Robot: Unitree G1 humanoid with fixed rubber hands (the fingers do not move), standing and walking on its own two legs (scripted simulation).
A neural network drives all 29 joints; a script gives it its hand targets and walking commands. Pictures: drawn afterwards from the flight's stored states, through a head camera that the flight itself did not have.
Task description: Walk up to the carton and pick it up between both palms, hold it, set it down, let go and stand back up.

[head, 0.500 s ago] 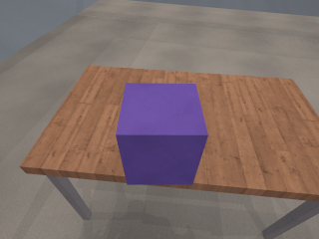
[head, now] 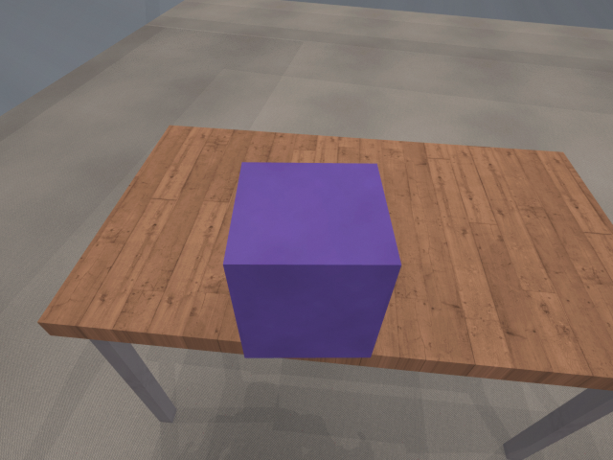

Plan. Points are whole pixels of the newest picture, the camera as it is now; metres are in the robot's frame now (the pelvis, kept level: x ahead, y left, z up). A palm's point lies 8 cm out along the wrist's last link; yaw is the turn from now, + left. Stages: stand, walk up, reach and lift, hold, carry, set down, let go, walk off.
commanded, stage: stand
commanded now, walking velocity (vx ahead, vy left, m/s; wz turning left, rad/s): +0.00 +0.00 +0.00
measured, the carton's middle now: (308, 263) +0.42 +0.00 +0.01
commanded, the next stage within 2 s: none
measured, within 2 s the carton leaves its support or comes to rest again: neither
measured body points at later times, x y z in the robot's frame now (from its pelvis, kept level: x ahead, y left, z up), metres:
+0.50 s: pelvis +0.01 +0.00 +0.00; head +0.01 +0.00 +0.45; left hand +0.07 +0.28 -0.14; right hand +0.09 -0.26 -0.14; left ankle +0.01 +0.12 -0.74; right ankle +0.01 -0.12 -0.74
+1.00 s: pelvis +0.01 +0.00 +0.00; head +0.02 +0.00 +0.45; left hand +0.07 +0.28 -0.14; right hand +0.09 -0.26 -0.14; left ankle +0.01 +0.12 -0.74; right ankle +0.01 -0.12 -0.74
